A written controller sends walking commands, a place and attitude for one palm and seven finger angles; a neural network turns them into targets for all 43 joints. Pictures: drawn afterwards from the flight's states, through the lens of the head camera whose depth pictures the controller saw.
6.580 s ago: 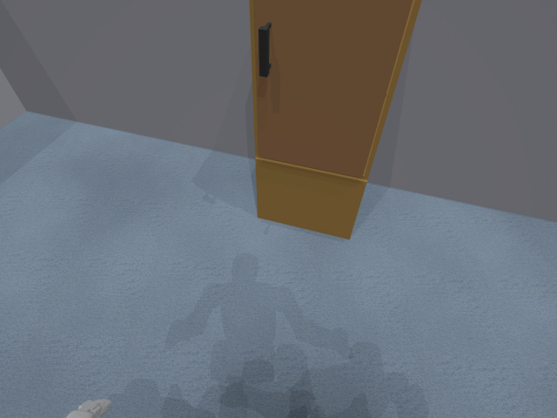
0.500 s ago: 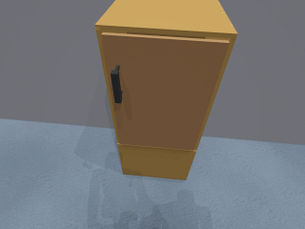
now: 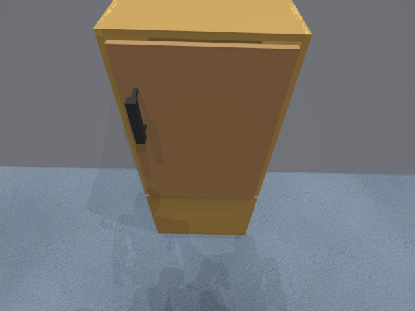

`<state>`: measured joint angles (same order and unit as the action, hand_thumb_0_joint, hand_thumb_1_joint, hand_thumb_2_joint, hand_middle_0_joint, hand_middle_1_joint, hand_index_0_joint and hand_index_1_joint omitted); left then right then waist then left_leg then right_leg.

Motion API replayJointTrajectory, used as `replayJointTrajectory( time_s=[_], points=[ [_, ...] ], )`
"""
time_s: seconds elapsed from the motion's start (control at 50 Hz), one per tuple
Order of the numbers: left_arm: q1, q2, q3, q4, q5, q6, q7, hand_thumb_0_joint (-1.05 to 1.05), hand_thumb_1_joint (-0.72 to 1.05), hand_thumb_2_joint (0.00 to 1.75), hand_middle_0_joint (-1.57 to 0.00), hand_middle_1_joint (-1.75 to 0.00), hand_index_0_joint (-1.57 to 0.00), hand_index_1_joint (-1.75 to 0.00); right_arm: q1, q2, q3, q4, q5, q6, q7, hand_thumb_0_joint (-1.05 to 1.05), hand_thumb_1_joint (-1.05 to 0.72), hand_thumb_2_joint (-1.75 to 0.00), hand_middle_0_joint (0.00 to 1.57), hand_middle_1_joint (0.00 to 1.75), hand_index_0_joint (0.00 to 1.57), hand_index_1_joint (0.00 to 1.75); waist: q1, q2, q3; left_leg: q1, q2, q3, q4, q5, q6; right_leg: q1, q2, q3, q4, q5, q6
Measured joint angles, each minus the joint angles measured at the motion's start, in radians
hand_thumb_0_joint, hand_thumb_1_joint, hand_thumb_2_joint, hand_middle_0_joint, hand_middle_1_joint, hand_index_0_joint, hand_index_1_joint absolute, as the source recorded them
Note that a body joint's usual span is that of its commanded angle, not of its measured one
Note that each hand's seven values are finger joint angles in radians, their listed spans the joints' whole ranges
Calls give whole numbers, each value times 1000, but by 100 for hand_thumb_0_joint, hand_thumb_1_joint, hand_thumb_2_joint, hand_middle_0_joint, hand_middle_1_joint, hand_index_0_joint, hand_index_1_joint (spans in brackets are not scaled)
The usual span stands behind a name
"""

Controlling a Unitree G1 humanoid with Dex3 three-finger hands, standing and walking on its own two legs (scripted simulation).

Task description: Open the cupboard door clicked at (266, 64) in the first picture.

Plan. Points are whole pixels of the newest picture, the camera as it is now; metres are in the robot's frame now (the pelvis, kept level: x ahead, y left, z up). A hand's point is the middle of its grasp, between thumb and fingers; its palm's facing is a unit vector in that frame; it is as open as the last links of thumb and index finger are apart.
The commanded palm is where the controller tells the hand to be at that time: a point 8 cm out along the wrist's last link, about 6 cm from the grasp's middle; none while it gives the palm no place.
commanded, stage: come to a stop and stand still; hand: left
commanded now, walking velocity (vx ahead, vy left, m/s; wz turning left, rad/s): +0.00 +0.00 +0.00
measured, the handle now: (138, 116) +0.53 +0.20 +0.06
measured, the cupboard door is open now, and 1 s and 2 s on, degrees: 0 0 0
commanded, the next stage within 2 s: look again from close up in 0.50 s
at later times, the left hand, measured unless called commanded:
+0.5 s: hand out of the picture -0.02 +0.18 -0.17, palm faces +0.06 -0.98 -0.21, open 7.3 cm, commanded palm none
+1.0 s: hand out of the picture -0.03 +0.16 -0.18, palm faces +0.06 -0.99 -0.13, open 7.3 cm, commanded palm none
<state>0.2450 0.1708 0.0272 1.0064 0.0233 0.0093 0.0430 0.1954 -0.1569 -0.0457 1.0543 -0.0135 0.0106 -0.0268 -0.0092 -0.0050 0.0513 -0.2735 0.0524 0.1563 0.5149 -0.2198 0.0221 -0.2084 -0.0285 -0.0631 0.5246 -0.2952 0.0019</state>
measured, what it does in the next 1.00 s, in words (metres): stands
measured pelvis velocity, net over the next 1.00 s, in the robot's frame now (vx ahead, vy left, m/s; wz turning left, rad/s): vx -0.01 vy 0.01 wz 0.04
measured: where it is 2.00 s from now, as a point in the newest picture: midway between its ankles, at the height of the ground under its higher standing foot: outside the picture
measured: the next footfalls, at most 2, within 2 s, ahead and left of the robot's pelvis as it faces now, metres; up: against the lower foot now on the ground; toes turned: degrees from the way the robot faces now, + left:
none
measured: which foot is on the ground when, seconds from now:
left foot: down 0.00-1.00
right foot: down 0.00-1.00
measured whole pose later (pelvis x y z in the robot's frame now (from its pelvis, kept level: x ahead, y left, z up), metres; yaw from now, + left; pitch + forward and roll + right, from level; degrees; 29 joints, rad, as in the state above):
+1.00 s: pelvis -0.01 +0.01 +0.00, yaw +2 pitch -1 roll -1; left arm 0.33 0.14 -0.02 1.09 0.02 -0.02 0.03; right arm 0.29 -0.14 0.01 1.11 -0.02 -0.01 -0.01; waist 0.00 -0.03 0.02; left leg -0.28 0.03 0.12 0.46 -0.16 0.04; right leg -0.19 -0.04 -0.10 0.46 -0.25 0.01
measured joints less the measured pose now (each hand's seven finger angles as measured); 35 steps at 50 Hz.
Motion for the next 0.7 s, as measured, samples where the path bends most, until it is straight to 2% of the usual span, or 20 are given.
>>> replayJointTrajectory(
  time_s=[0.12,0.24,0.38,0.7],
  points=[
    [-20,-2,-13,-2,-1,-2,3,0,93,90,-20,-30,-20,-30,24,-9,12,10,0,8,12,0,-93,-90,20,30,20,30,-5,10,-13,9,5,-9,-23,22,-4,19,8,-9,-38,25,-2],
    [-7,1,-31,-15,-7,-11,2,0,92,90,-20,-30,-20,-30,78,-24,30,-48,-9,-4,20,0,-92,-90,20,30,20,30,-21,21,-13,-16,-5,-26,35,5,8,1,-6,-26,25,1,-2],
    [31,5,-29,-30,-4,1,-10,0,92,90,-20,-30,-20,-30,109,-15,39,-61,-17,14,29,0,-91,-90,20,30,20,30,-16,19,-34,-45,-19,-36,31,24,16,-31,-20,-36,42,3,-3],
    [118,-21,-40,48,-7,-12,-13,0,91,90,-20,-30,-20,-30,117,9,50,3,-6,-8,25,0,-91,-90,20,30,20,30,7,-11,-38,-37,-21,-42,-26,55,13,-19,-14,-42,-21,37,0]
  ],
)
